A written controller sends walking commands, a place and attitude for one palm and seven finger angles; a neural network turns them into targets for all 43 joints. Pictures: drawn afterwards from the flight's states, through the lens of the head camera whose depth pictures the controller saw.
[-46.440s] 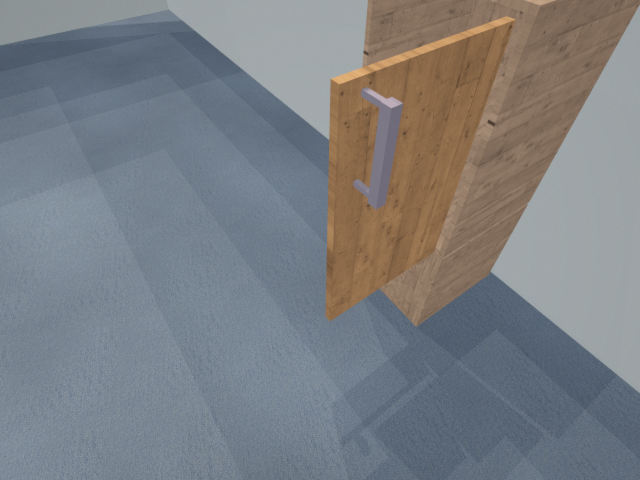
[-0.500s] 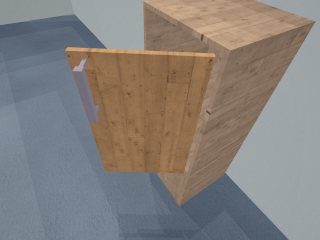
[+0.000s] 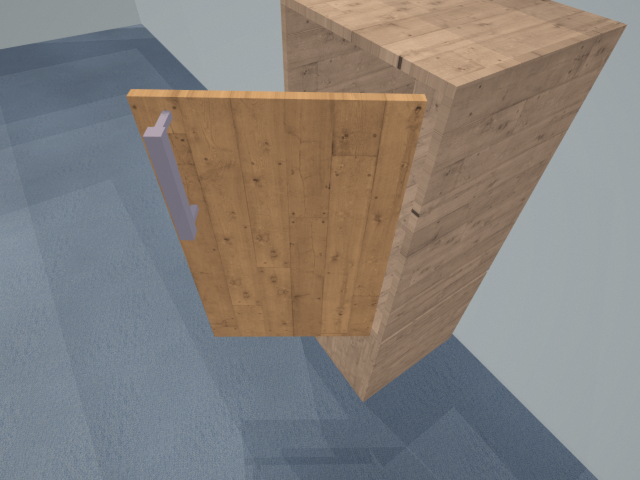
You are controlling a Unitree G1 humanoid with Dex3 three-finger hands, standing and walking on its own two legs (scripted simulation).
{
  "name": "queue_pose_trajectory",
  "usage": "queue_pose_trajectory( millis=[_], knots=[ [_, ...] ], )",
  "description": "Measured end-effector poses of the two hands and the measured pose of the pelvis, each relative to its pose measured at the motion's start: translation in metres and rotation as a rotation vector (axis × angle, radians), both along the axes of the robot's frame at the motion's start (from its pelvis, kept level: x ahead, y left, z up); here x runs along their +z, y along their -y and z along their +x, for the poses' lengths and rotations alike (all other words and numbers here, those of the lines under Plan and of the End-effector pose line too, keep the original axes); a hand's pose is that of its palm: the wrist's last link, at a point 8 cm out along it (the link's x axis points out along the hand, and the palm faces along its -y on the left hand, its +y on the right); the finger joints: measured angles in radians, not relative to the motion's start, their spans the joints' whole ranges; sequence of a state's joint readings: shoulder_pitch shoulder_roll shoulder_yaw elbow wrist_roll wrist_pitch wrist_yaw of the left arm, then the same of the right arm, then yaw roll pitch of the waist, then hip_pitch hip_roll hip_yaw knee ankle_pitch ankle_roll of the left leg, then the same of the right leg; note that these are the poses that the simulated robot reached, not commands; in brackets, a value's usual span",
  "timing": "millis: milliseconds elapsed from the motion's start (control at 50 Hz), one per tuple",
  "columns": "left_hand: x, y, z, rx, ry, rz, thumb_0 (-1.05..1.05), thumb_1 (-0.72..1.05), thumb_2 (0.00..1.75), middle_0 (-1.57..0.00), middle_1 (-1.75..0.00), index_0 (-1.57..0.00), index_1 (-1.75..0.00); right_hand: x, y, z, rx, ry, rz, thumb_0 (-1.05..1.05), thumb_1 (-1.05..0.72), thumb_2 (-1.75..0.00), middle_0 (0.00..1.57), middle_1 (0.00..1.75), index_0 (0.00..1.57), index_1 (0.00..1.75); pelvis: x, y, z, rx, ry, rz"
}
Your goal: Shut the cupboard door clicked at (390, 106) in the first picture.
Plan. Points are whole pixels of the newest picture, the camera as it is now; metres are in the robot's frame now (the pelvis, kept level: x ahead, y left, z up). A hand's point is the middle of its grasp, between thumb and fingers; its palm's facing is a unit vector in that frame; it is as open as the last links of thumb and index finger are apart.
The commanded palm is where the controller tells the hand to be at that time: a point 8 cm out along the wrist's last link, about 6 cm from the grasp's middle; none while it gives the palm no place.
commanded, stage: look again from close up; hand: left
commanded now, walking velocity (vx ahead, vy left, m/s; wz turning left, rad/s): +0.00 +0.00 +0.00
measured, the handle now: (177, 179) +0.45 +0.22 +0.14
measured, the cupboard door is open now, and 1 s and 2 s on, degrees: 56 56 56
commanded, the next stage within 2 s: raise the hand and make a fist in 0.50 s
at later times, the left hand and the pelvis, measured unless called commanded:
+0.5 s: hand out of the picture -0.02 +0.13 -0.18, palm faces +0.04 -0.99 -0.14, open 7.4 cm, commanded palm none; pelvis +0.00 -0.01 +0.00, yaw +0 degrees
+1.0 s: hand (224, 444) +0.17 +0.13 -0.02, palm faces +0.07 -1.00 +0.05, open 6.3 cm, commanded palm +0.12 +0.19 -0.02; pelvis -0.01 -0.06 -0.05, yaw +4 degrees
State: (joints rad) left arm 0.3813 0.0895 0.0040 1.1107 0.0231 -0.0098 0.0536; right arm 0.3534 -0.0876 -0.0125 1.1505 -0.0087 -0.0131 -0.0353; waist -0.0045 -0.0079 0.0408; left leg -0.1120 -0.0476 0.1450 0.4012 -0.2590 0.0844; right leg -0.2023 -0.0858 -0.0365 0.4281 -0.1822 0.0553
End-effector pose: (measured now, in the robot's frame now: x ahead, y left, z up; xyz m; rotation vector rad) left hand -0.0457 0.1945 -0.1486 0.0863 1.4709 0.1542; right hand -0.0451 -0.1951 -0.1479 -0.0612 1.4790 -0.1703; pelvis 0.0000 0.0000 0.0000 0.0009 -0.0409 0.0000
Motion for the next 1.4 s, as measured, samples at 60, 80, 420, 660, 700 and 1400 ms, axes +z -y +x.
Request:
queue_pose_trajectory(
  millis=[60,80,420,660,700,1400],
  knots=[
    [0.000,0.001,0.002,-0.002,0.002,0.000,0.00,0.91,0.90,-0.20,-0.30,-0.20,-0.30,0.000,0.002,0.000,-0.001,-0.001,0.000,0.00,-0.91,-0.90,0.20,0.30,0.20,0.30,0.000,0.001,0.000,-0.002,-0.002,0.000],
    [0.000,0.002,0.002,-0.003,0.003,0.000,0.00,0.91,0.90,-0.20,-0.30,-0.20,-0.30,0.000,0.002,0.000,-0.002,0.000,-0.001,0.00,-0.91,-0.90,0.20,0.30,0.20,0.30,0.000,0.002,0.000,-0.002,-0.003,0.000],
    [-0.001,0.012,0.019,-0.016,0.039,-0.007,0.00,0.91,0.90,-0.20,-0.30,-0.20,-0.30,0.001,0.015,0.015,0.007,0.032,-0.011,0.00,-0.91,-0.90,0.20,0.30,0.20,0.30,0.000,0.011,0.002,-0.005,-0.007,-0.002],
    [0.013,-0.005,0.041,0.023,0.115,0.056,0.04,0.94,0.90,-0.20,-0.30,-0.21,-0.30,0.007,0.030,0.030,0.044,0.137,-0.060,0.01,-0.92,-0.90,0.21,0.30,0.20,0.30,-0.002,0.019,0.000,0.006,-0.013,-0.003],
    [0.044,-0.024,0.081,0.039,0.387,0.144,0.06,0.96,0.90,-0.21,-0.31,-0.21,-0.31,0.013,0.046,0.044,0.060,0.276,-0.100,0.03,-0.93,-0.90,0.21,0.30,0.20,0.30,-0.004,0.022,0.002,0.019,-0.020,0.007],
    [0.173,0.006,0.226,-0.184,1.336,-0.092,0.02,0.90,0.90,-0.75,-0.91,-0.76,-0.91,0.025,0.047,0.238,0.239,0.838,-0.006,0.01,-0.90,-0.90,0.21,0.30,0.21,0.30,-0.049,0.056,0.007,0.092,-0.180,-0.023]
  ],
)
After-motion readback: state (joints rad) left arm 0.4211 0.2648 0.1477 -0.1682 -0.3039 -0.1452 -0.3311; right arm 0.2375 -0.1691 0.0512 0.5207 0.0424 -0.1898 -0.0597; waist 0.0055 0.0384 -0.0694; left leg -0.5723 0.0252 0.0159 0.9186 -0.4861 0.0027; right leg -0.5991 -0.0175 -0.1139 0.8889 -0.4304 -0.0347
